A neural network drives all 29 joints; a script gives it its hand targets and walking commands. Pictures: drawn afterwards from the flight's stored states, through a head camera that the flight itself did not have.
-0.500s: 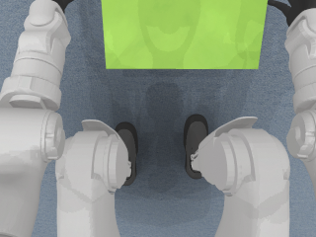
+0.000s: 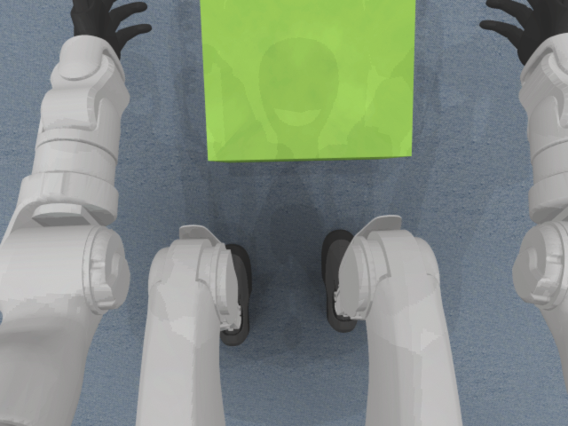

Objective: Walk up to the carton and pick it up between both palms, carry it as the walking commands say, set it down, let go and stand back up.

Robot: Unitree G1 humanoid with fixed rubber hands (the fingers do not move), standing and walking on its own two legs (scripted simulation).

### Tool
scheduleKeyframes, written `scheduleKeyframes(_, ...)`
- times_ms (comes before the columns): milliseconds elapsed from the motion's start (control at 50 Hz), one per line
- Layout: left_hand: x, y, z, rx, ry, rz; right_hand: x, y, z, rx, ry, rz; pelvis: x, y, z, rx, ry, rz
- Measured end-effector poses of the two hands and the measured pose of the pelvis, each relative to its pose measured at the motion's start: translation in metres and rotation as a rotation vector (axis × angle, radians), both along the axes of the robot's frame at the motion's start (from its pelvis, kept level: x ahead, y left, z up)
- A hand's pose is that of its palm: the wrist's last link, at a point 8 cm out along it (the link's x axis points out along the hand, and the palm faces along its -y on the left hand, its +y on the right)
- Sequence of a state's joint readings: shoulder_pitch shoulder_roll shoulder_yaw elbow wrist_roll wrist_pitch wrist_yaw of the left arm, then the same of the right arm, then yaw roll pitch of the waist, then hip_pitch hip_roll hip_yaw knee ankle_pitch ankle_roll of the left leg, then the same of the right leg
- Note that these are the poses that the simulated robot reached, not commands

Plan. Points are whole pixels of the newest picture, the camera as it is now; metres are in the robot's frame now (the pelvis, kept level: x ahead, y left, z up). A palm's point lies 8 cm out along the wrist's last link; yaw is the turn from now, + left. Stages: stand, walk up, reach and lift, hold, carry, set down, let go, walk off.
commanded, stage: set down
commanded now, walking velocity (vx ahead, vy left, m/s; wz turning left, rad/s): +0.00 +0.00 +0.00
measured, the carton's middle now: (304, 71) +0.55 -0.05 -0.32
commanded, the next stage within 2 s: let go in 1.00 s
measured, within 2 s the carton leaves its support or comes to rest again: neither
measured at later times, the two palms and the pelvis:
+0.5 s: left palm out of the picture +0.55 +0.19 +0.03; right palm out of the picture +0.52 -0.31 +0.05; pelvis +0.02 +0.00 +0.13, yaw +0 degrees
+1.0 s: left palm out of the picture +0.55 +0.18 +0.16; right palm out of the picture +0.51 -0.30 +0.16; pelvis +0.05 -0.01 +0.25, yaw +0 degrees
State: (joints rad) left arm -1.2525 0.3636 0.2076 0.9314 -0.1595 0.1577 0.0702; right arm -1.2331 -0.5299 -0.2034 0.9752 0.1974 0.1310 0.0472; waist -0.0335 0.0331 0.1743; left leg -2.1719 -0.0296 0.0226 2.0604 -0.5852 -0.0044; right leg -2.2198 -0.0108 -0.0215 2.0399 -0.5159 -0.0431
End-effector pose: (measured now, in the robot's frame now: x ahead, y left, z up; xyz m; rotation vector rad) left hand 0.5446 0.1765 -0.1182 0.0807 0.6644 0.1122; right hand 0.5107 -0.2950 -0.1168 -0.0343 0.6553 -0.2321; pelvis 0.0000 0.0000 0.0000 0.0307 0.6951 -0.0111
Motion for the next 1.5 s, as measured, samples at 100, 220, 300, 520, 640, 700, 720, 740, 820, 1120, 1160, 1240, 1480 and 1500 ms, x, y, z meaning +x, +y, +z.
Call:
scheduleKeyframes(100, 0.002, 0.003, 0.027, -0.003, -0.011, -0.005, 0.002, 0.001, 0.027, 0.0, -0.007, 0.014, 0.002, -0.001, 0.022, 0.0, 0.041, 0.004)
scheduleKeyframes(220, 0.005, 0.004, 0.061, -0.01, -0.024, -0.016, 0.004, -0.003, 0.065, -0.007, -0.015, 0.024, 0.007, 0.0, 0.051, -0.004, 0.086, 0.004)
scheduleKeyframes(300, 0.006, 0.006, 0.086, -0.013, -0.027, -0.022, 0.005, -0.008, 0.094, -0.01, -0.019, 0.027, 0.011, 0.0, 0.072, -0.006, 0.107, 0.004)
scheduleKeyframes(520, 0.007, 0.012, 0.157, -0.019, -0.024, -0.019, 0.006, -0.014, 0.169, 0.007, -0.023, 0.032, 0.023, 0.001, 0.135, -0.006, 0.125, -0.002)
scheduleKeyframes(640, 0.007, 0.014, 0.195, -0.019, -0.027, -0.015, 0.007, -0.013, 0.205, 0.017, -0.029, 0.036, 0.03, 0.0, 0.168, -0.004, 0.119, -0.006)
scheduleKeyframes(700, 0.006, 0.015, 0.213, -0.02, -0.027, -0.014, 0.007, -0.013, 0.222, 0.019, -0.031, 0.038, 0.033, -0.001, 0.184, -0.003, 0.113, -0.007)
scheduleKeyframes(720, 0.006, 0.015, 0.219, -0.02, -0.026, -0.014, 0.007, -0.013, 0.228, 0.02, -0.031, 0.038, 0.034, -0.001, 0.19, -0.002, 0.11, -0.007)
scheduleKeyframes(740, 0.005, 0.015, 0.225, -0.021, -0.026, -0.014, 0.007, -0.013, 0.234, 0.021, -0.031, 0.038, 0.036, -0.002, 0.195, -0.002, 0.107, -0.008)
scheduleKeyframes(820, 0.003, 0.015, 0.248, -0.021, -0.021, -0.015, 0.005, -0.013, 0.256, 0.023, -0.027, 0.039, 0.041, -0.004, 0.217, -0.001, 0.094, -0.009)
scheduleKeyframes(1120, -0.014, 0.007, 0.274, 0.034, 0.03, -0.038, -0.011, 0.001, 0.275, -0.026, 0.045, 0.083, 0.06, -0.009, 0.258, 0.001, 0.053, -0.004)
scheduleKeyframes(1160, -0.025, 0.01, 0.274, 0.055, 0.041, -0.046, -0.02, 0.002, 0.274, -0.044, 0.059, 0.099, 0.063, -0.009, 0.262, 0.002, 0.045, -0.004)
scheduleKeyframes(1240, -0.052, 0.018, 0.283, 0.088, 0.067, -0.066, -0.046, 0.003, 0.283, -0.072, 0.09, 0.136, 0.072, -0.011, 0.273, 0.002, 0.009, -0.007)
scheduleKeyframes(1480, -0.126, 0.028, 0.348, 0.083, 0.106, -0.098, -0.12, 0.017, 0.351, -0.066, 0.12, 0.15, 0.102, -0.011, 0.321, -0.014, -0.227, -0.011)
scheduleKeyframes(1500, -0.132, 0.029, 0.353, 0.081, 0.107, -0.099, -0.127, 0.019, 0.356, -0.066, 0.121, 0.15, 0.105, -0.011, 0.324, -0.017, -0.25, -0.011)
